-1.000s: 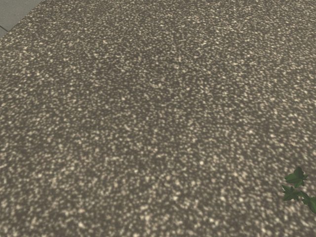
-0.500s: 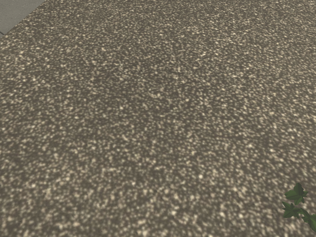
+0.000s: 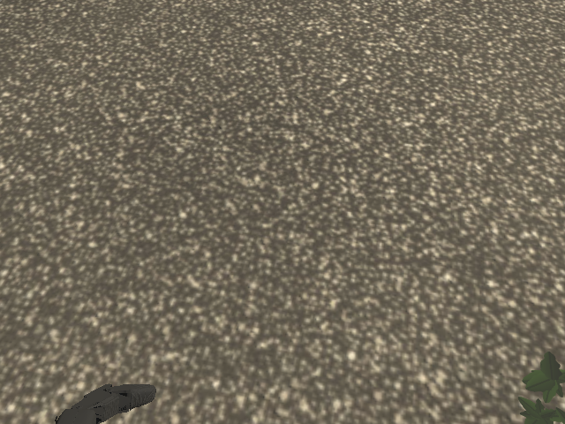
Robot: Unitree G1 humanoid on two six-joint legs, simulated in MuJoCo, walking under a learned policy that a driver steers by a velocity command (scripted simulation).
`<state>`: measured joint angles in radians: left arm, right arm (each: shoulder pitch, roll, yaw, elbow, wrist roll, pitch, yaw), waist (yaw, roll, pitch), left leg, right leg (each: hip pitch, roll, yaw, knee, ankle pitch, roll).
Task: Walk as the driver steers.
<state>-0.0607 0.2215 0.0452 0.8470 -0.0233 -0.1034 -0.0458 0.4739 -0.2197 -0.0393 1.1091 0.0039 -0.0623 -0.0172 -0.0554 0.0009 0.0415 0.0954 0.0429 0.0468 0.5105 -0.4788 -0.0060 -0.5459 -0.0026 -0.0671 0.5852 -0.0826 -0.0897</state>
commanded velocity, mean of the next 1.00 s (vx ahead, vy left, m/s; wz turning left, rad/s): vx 0.49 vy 0.00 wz -0.20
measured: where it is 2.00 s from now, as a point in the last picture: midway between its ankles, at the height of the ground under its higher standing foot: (303, 287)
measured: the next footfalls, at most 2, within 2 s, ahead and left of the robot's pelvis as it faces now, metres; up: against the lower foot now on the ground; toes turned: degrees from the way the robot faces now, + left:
left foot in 0.52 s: +0.49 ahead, +0.14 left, +0.00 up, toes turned +2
right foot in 1.08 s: +0.75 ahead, -0.14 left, +0.00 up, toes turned -20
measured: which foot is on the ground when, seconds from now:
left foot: down 0.00-0.00, up 0.02-0.50, down 0.52-1.00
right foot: down 0.00-0.54, up 0.56-1.00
